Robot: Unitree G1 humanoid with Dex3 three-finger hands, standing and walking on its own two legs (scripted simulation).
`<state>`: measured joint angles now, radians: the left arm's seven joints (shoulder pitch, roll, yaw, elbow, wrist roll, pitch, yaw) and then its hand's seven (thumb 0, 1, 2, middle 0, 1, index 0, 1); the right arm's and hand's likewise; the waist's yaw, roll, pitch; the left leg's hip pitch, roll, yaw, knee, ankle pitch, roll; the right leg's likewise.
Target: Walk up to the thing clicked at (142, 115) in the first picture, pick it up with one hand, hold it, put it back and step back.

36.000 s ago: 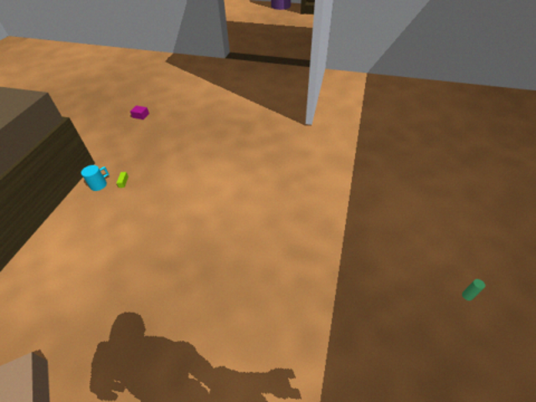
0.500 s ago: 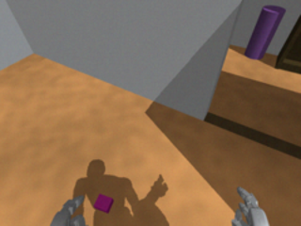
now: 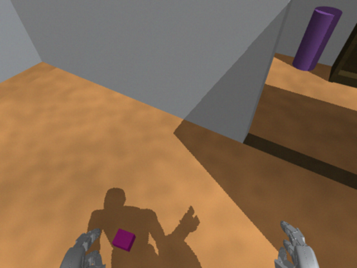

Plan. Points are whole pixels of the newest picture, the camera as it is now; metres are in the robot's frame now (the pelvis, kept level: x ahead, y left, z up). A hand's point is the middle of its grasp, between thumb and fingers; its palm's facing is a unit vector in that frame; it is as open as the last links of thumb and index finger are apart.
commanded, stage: stand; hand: left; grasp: from above
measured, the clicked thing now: (124, 240) +0.41 +0.30 -0.69
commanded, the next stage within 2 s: none
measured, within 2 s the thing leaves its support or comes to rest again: neither
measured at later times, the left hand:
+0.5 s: hand out of the picture +0.05 +0.25 -0.11, palm faces +0.03 -0.95 -0.32, open 7.4 cm
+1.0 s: hand out of the picture +0.03 +0.26 -0.10, palm faces +0.02 -0.94 -0.35, open 7.4 cm
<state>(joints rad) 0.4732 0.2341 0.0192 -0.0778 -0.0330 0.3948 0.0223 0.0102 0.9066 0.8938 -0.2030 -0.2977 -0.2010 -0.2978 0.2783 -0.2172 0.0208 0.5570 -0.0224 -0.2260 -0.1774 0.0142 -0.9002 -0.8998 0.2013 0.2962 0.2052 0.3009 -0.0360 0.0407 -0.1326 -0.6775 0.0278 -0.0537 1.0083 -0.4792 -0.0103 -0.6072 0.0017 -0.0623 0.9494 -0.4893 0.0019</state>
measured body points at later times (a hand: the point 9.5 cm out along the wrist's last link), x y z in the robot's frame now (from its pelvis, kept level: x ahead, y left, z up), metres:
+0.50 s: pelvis +0.00 +0.01 +0.05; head +0.00 +0.02 +0.50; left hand +0.05 +0.30 -0.08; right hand +0.08 -0.27 -0.08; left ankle +0.02 +0.12 -0.68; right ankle -0.01 -0.12 -0.68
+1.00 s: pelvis -0.01 +0.01 +0.07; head -0.01 +0.01 +0.51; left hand +0.03 +0.31 -0.07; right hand +0.06 -0.28 -0.08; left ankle +0.02 +0.12 -0.68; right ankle -0.01 -0.12 -0.68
